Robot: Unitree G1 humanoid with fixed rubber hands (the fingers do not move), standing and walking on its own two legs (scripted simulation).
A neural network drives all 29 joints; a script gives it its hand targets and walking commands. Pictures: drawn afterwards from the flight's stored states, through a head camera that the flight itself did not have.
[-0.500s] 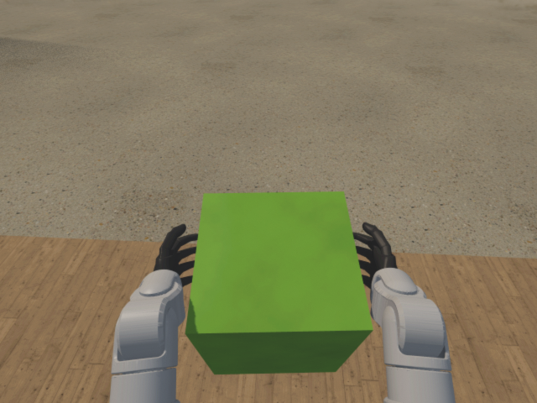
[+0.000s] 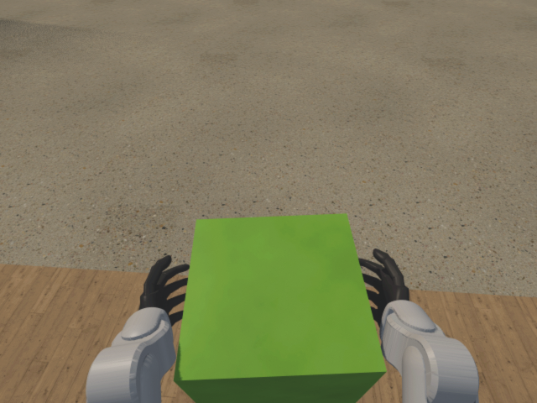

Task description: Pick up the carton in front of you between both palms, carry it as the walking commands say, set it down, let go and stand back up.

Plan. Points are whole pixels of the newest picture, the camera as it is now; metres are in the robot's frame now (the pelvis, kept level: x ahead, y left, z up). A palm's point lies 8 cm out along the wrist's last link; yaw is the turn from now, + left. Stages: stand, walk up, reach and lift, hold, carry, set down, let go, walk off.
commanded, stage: carry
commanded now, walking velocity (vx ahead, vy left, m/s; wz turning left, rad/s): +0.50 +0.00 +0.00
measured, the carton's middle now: (275, 321) +0.24 +0.00 +0.02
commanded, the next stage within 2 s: none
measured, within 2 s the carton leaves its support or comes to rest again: neither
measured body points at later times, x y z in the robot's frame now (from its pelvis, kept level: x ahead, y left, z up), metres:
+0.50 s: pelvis +0.31 +0.03 -0.01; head +0.32 +0.05 +0.44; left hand +0.61 +0.17 +0.05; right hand +0.58 -0.14 +0.06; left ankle +0.41 +0.09 -0.73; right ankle +0.11 -0.07 -0.63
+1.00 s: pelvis +0.62 +0.00 -0.01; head +0.66 -0.01 +0.44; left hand +0.97 +0.16 +0.08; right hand +0.98 -0.15 +0.07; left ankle +0.46 +0.10 -0.64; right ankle +0.68 -0.07 -0.73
